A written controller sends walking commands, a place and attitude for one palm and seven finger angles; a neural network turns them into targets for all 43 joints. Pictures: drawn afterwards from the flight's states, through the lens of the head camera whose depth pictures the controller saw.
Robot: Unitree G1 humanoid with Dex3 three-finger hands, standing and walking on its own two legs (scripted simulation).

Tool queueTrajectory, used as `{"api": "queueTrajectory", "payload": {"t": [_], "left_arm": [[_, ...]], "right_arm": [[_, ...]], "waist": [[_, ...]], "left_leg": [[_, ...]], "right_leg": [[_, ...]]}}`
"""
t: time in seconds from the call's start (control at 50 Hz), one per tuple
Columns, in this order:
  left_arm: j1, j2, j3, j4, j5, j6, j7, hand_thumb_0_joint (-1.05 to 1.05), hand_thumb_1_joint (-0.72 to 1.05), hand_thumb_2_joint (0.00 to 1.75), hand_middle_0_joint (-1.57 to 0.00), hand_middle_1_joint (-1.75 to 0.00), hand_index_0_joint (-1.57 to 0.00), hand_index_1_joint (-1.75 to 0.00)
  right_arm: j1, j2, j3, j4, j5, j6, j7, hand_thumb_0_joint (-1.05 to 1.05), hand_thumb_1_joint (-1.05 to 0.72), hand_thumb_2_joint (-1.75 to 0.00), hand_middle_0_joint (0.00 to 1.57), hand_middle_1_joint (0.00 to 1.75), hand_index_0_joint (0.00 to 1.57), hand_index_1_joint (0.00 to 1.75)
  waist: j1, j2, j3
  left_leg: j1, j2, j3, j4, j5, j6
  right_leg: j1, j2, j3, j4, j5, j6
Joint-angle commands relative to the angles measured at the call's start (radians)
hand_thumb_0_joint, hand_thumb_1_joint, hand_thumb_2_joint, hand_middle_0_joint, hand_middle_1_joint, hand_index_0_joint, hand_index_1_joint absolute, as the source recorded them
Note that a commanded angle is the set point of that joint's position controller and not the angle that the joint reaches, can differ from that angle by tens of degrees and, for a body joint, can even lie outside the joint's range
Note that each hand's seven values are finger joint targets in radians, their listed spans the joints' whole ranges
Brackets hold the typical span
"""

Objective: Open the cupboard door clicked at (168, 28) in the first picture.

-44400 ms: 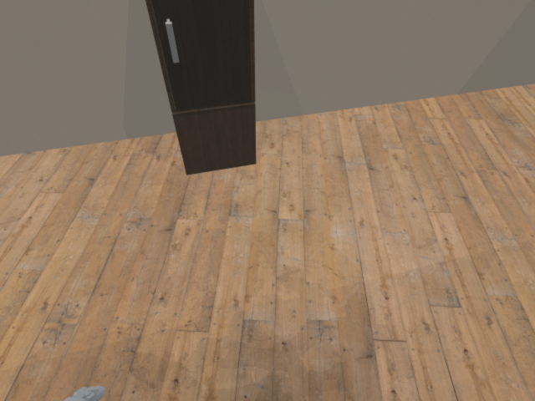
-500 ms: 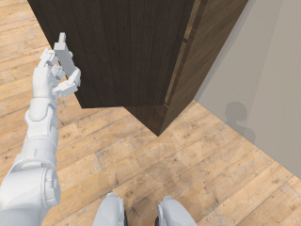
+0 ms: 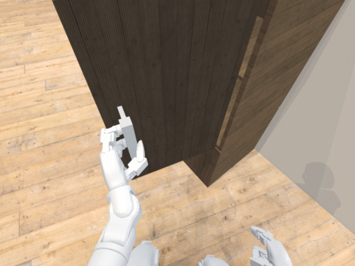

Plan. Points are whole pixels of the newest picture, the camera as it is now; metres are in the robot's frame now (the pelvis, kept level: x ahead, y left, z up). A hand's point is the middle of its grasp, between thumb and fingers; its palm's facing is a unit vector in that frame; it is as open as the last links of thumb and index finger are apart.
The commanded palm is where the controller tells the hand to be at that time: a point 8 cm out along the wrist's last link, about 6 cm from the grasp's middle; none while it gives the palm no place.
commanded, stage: pull the door open along its arc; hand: left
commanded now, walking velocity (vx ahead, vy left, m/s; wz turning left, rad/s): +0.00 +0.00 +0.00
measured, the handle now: (128, 134) +0.40 +0.14 +0.05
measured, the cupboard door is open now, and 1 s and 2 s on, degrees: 75 92 93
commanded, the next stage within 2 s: open thumb and fingers to let go in 0.30 s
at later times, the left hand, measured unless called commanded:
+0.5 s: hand (163, 189) +0.27 +0.05 +0.05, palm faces +0.34 -0.94 -0.01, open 7.1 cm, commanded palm +0.23 +0.09 +0.04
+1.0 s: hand (159, 188) +0.27 +0.05 +0.04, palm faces +0.33 -0.94 -0.01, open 13.6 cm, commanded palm +0.23 +0.09 +0.04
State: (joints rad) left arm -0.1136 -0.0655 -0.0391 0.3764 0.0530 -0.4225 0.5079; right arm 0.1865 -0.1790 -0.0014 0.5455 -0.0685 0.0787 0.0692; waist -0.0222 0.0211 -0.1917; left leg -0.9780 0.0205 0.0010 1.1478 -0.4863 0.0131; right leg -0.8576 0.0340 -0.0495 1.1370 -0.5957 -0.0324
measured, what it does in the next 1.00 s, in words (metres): stands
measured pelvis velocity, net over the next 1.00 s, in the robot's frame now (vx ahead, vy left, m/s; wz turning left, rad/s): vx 0.00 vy -0.02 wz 0.04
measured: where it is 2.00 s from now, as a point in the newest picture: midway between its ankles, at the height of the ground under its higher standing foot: outside the picture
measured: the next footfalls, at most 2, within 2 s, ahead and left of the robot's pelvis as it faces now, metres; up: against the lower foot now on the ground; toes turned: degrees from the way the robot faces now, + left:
none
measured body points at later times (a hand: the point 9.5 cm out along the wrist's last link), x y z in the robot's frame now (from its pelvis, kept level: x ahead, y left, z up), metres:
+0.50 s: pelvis +0.00 -0.03 +0.00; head +0.05 -0.04 +0.45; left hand +0.25 +0.10 +0.05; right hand +0.18 -0.24 -0.10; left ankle +0.03 +0.11 -0.65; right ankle -0.03 -0.10 -0.65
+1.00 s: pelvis +0.00 -0.02 +0.00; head +0.05 -0.03 +0.45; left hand +0.25 +0.10 +0.05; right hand +0.18 -0.23 -0.10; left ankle +0.03 +0.11 -0.65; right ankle -0.03 -0.10 -0.65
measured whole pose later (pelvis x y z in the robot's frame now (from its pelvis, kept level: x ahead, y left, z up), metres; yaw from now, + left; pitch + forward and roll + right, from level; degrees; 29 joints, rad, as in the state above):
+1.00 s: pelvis +0.00 -0.02 +0.00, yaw +2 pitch +16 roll +0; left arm 0.17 -0.09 -0.25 0.17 0.10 -0.37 0.53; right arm 0.21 -0.18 0.01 0.54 -0.07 -0.01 0.02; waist -0.01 0.04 -0.19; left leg -0.95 0.00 -0.03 1.13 -0.47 -0.02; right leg -0.82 0.02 -0.08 1.15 -0.61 -0.06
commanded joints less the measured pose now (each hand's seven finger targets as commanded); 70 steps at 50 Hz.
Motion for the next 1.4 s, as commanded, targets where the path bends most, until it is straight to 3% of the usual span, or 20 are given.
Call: {"api": "queueTrajectory", "payload": {"t": [0.0,0.1,0.14,0.2,0.28,0.3,0.36,0.38,0.44,0.52,0.62,0.78,0.82,1.02,1.18,1.26,1.3,1.32,1.34,1.38], "left_arm": [[-0.135,-0.006,-0.089,-0.266,0.072,-0.063,0.025,0.0,0.9,0.9,-0.4,-1.35,-0.4,-1.35],[-0.023,-0.057,-0.155,-0.297,0.046,-0.055,0.005,0.0,0.9,0.9,-0.4,-1.35,-0.4,-1.35],[0.022,-0.069,-0.176,-0.321,0.055,-0.053,0.006,0.0,0.9,0.9,-0.4,-1.35,-0.4,-1.35],[0.097,-0.096,-0.211,-0.346,0.065,-0.046,0.004,0.0,0.9,0.9,-0.4,-1.35,-0.4,-1.35],[0.266,-0.121,-0.253,-0.422,0.085,-0.029,0.0,0.0,0.9,0.9,-0.4,-1.35,-0.4,-1.35],[0.299,-0.137,-0.272,-0.441,0.084,-0.025,-0.003,0.0,0.9,0.9,-0.4,-1.35,-0.4,-1.35],[0.2,-0.102,-0.233,-0.437,0.076,-0.017,0.019,0.0,0.9,0.9,-0.4,-1.35,-0.4,-1.35],[0.106,-0.065,-0.2,-0.424,0.076,-0.02,0.033,0.0,0.9,0.9,-0.4,-1.35,-0.4,-1.35],[0.105,-0.079,-0.195,-0.393,0.071,-0.033,0.033,0.0,0.69,0.81,-0.38,-1.33,-0.38,-1.33],[0.125,-0.077,-0.193,-0.393,0.058,-0.034,0.018,0.0,0.41,0.69,-0.36,-1.3,-0.36,-1.3],[0.099,-0.092,-0.218,-0.402,0.058,-0.03,0.008,0.0,0.06,0.54,-0.34,-1.26,-0.34,-1.26],[0.124,-0.076,-0.203,-0.414,0.06,-0.033,0.01,0.0,-0.5,0.3,-0.3,-1.2,-0.3,-1.2],[0.138,-0.1,-0.223,-0.419,0.064,-0.031,0.013,0.0,-0.5,0.3,-0.3,-1.2,-0.3,-1.2],[0.149,-0.148,-0.267,-0.424,0.077,0.002,0.034,0.0,-0.5,0.3,-0.22,-0.7,-0.22,-0.7],[0.154,-0.122,-0.232,-0.425,0.069,0.023,0.046,0.0,-0.5,0.3,-0.15,-0.3,-0.15,-0.3],[0.109,-0.14,-0.236,-0.413,0.068,0.034,0.057,0.0,-0.5,0.3,-0.15,-0.3,-0.15,-0.3],[0.114,-0.138,-0.229,-0.406,0.069,0.037,0.062,0.0,-0.5,0.3,-0.15,-0.3,-0.15,-0.3],[0.109,0.011,-0.417,-0.42,0.164,-0.01,-0.147,0.0,-0.5,0.3,-0.15,-0.3,-0.15,-0.3],[0.079,0.092,-0.317,-0.481,0.118,-0.061,-0.262,0.0,-0.5,0.3,-0.15,-0.3,-0.15,-0.3],[0.115,0.147,-0.285,-0.539,0.043,-0.104,-0.439,0.0,-0.5,0.3,-0.15,-0.3,-0.15,-0.3]], "right_arm": [[0.015,-0.119,-0.052,-0.113,-0.006,-0.038,-0.021,0.0,-0.9,-0.9,0.2,0.3,0.2,0.3],[-0.018,-0.105,-0.04,-0.126,-0.001,-0.064,-0.031,0.0,-0.9,-0.9,0.2,0.3,0.2,0.3],[-0.029,-0.101,-0.036,-0.132,-0.001,-0.075,-0.032,0.0,-0.9,-0.9,0.2,0.3,0.2,0.3],[-0.036,-0.095,-0.031,-0.145,-0.003,-0.098,-0.034,0.0,-0.9,-0.9,0.2,0.3,0.2,0.3],[-0.042,-0.085,-0.025,-0.172,-0.002,-0.129,-0.034,0.0,-0.9,-0.9,0.2,0.3,0.2,0.3],[-0.047,-0.081,-0.022,-0.176,0.0,-0.136,-0.035,0.0,-0.9,-0.9,0.2,0.3,0.2,0.3],[-0.051,-0.086,-0.018,-0.158,-0.002,-0.145,-0.046,0.0,-0.9,-0.9,0.2,0.3,0.2,0.3],[-0.049,-0.089,-0.018,-0.139,-0.005,-0.144,-0.054,0.0,-0.9,-0.9,0.2,0.3,0.2,0.3],[-0.062,-0.086,-0.02,-0.134,-0.005,-0.149,-0.057,0.0,-0.9,-0.9,0.2,0.3,0.2,0.3],[-0.047,-0.088,-0.025,-0.132,-0.001,-0.145,-0.059,0.0,-0.9,-0.9,0.2,0.3,0.2,0.3],[-0.047,-0.092,-0.025,-0.136,0.001,-0.143,-0.059,0.0,-0.9,-0.9,0.2,0.3,0.2,0.3],[-0.041,-0.094,-0.026,-0.145,0.001,-0.139,-0.059,0.0,-0.9,-0.9,0.2,0.3,0.2,0.3],[-0.048,-0.091,-0.025,-0.15,0.001,-0.14,-0.056,0.0,-0.9,-0.9,0.2,0.3,0.2,0.3],[-0.056,-0.092,-0.02,-0.16,0.001,-0.152,-0.051,0.0,-0.9,-0.9,0.2,0.3,0.2,0.3],[-0.063,-0.09,-0.019,-0.16,0.0,-0.147,-0.054,0.0,-0.9,-0.9,0.2,0.3,0.2,0.3],[-0.076,-0.086,-0.013,-0.154,0.001,-0.142,-0.051,0.0,-0.9,-0.9,0.2,0.3,0.2,0.3],[-0.082,-0.084,-0.014,-0.155,-0.001,-0.142,-0.052,0.0,-0.9,-0.9,0.2,0.3,0.2,0.3],[-0.011,-0.136,-0.018,-0.142,0.014,-0.131,-0.04,0.0,-0.9,-0.9,0.2,0.3,0.2,0.3],[-0.015,-0.122,-0.029,-0.162,0.015,-0.125,-0.042,0.0,-0.9,-0.9,0.2,0.3,0.2,0.3],[-0.016,-0.129,-0.031,-0.193,0.029,-0.114,-0.048,0.0,-0.9,-0.9,0.2,0.3,0.2,0.3]], "waist": [[-0.011,-0.019,-0.304],[-0.011,-0.049,-0.259],[-0.007,-0.039,-0.249],[-0.013,-0.085,-0.233],[0.009,-0.089,-0.24],[0.004,-0.096,-0.237],[-0.015,-0.103,-0.185],[-0.028,-0.108,-0.158],[-0.018,-0.114,-0.185],[-0.009,-0.114,-0.234],[-0.02,-0.115,-0.231],[-0.007,-0.113,-0.241],[-0.004,-0.087,-0.241],[-0.008,-0.073,-0.224],[0.007,-0.073,-0.223],[0.001,-0.066,-0.201],[0.011,-0.065,-0.225],[-0.099,-0.107,-0.152],[-0.051,-0.073,-0.216],[-0.037,-0.015,-0.282]], "left_leg": [[0.332,-0.02,-0.019,-0.125,0.324,0.003],[0.314,-0.026,-0.018,-0.135,0.271,0.006],[0.311,-0.027,-0.019,-0.137,0.26,0.006],[0.285,-0.03,-0.022,-0.13,0.241,0.008],[0.266,-0.036,-0.025,-0.13,0.247,0.006],[0.266,-0.038,-0.023,-0.125,0.241,0.007],[0.236,-0.038,-0.03,-0.107,0.188,0.004],[0.211,-0.038,-0.036,-0.092,0.177,0.004],[0.201,-0.042,-0.033,-0.084,0.155,0.002],[0.209,-0.044,-0.032,-0.085,0.185,0.002],[0.22,-0.041,-0.033,-0.084,0.191,0.007],[0.23,-0.039,-0.038,-0.093,0.211,0.006],[0.247,-0.039,-0.033,-0.099,0.213,0.006],[0.276,-0.032,-0.038,-0.114,0.216,0.008],[0.27,-0.034,-0.04,-0.118,0.22,0.004],[0.273,-0.034,-0.039,-0.12,0.192,0.003],[0.272,-0.035,-0.038,-0.116,0.198,0.002],[0.256,-0.037,-0.034,-0.084,0.204,0.021],[0.235,-0.039,-0.033,-0.071,0.213,0.022],[0.248,-0.044,-0.026,-0.06,0.243,0.022]], "right_leg": [[0.126,-0.004,0.013,-0.172,0.472,0.004],[0.146,-0.016,0.024,-0.207,0.447,0.009],[0.143,-0.019,0.027,-0.209,0.435,0.008],[0.155,-0.033,0.041,-0.219,0.456,0.019],[0.193,-0.043,0.05,-0.217,0.495,0.019],[0.191,-0.048,0.053,-0.22,0.505,0.023],[0.14,-0.053,0.068,-0.233,0.432,0.029],[0.121,-0.058,0.085,-0.239,0.411,0.031],[0.123,-0.068,0.105,-0.245,0.369,0.035],[0.165,-0.075,0.112,-0.237,0.45,0.04],[0.149,-0.071,0.099,-0.231,0.459,0.041],[0.154,-0.058,0.073,-0.213,0.452,0.029],[0.138,-0.054,0.061,-0.208,0.442,0.026],[0.092,-0.03,0.019,-0.199,0.363,0.008],[0.108,-0.026,0.016,-0.202,0.355,0.004],[0.079,-0.024,0.01,-0.204,0.309,0.003],[0.085,-0.023,0.013,-0.199,0.314,0.003],[0.033,-0.042,0.054,-0.191,0.401,0.017],[0.087,-0.055,0.072,-0.177,0.454,0.015],[0.14,-0.059,0.094,-0.154,0.515,0.011]]}}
